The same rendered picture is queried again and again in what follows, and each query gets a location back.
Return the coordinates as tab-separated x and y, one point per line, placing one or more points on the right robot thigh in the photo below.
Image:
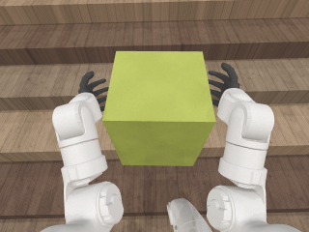
183	214

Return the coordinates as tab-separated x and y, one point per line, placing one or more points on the right robot upper arm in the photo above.
237	209

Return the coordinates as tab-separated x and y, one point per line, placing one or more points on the right robot hand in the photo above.
230	81

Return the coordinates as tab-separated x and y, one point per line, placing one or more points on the carton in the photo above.
158	109

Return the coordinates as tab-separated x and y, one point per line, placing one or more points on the left robot upper arm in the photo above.
92	208

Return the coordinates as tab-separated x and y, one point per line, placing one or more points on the robot left forearm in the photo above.
75	128

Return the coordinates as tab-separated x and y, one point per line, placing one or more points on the robot right forearm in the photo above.
247	138

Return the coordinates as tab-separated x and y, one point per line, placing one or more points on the left robot hand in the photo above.
85	88

